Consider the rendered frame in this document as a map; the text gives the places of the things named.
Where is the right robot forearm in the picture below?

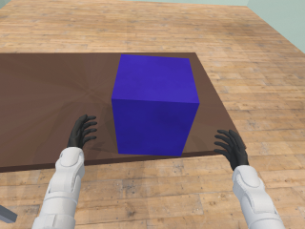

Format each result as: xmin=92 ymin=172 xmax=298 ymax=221
xmin=232 ymin=165 xmax=286 ymax=229

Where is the robot right hand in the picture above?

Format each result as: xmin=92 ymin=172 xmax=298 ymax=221
xmin=214 ymin=129 xmax=250 ymax=171

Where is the carton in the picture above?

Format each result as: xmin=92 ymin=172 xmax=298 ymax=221
xmin=111 ymin=54 xmax=200 ymax=156

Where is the table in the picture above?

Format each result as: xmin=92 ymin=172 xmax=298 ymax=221
xmin=0 ymin=52 xmax=247 ymax=223

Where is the left robot forearm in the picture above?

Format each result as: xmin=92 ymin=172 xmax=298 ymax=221
xmin=31 ymin=147 xmax=85 ymax=229

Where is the robot left hand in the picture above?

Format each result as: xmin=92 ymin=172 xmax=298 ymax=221
xmin=67 ymin=114 xmax=97 ymax=150

